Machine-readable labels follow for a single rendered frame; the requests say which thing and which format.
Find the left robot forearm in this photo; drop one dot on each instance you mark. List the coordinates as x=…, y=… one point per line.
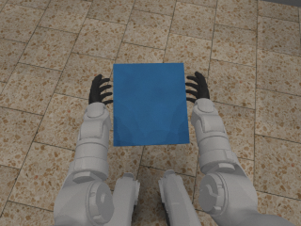
x=90, y=158

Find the robot thigh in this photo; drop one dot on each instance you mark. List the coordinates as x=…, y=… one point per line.
x=181, y=211
x=124, y=198

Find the right robot upper arm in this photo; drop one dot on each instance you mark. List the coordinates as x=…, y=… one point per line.
x=231, y=200

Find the right robot hand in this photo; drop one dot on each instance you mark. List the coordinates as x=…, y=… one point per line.
x=201, y=87

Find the left robot upper arm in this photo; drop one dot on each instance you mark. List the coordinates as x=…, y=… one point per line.
x=85, y=204

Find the right robot forearm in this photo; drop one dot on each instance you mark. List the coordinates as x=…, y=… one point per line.
x=212, y=140

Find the carton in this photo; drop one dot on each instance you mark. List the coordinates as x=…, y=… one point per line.
x=149, y=104

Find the left robot thigh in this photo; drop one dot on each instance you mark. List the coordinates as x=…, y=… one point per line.
x=124, y=198

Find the right robot thigh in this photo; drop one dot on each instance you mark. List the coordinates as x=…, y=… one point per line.
x=181, y=211

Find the left robot hand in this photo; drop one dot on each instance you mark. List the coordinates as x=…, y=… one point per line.
x=95, y=95

